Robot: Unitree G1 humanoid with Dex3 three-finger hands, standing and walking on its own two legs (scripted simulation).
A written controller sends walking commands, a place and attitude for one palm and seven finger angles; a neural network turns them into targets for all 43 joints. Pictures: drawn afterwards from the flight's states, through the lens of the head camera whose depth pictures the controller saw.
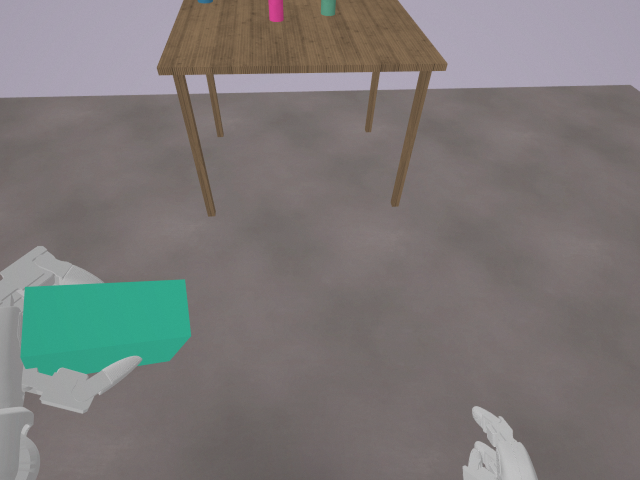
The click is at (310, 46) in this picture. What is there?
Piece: table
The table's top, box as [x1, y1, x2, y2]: [157, 0, 447, 74]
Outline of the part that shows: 157,70 159,74 445,70 447,63 397,0 336,0 335,14 332,16 324,16 320,13 320,0 283,0 284,19 280,22 272,22 268,19 267,0 213,0 210,3 199,3 197,0 183,0 159,60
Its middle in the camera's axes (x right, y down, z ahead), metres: -0.09 -0.84 +1.54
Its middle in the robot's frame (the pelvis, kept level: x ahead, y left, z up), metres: +1.71 +0.18 -0.09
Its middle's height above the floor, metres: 0.68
